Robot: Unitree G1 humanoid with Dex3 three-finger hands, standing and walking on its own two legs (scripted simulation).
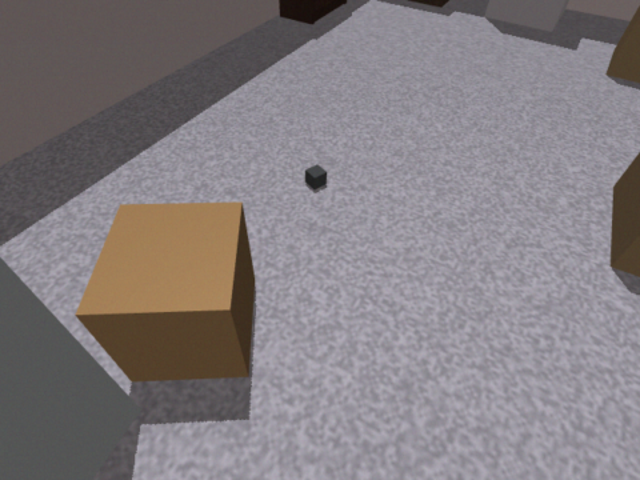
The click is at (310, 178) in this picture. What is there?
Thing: cube
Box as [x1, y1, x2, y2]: [305, 164, 326, 189]
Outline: 317,164 305,170 305,181 314,189 326,182 326,172
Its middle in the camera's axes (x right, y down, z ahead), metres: -0.01 -0.29 +1.89
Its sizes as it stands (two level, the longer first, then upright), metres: 0.074 0.074 0.074
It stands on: the floor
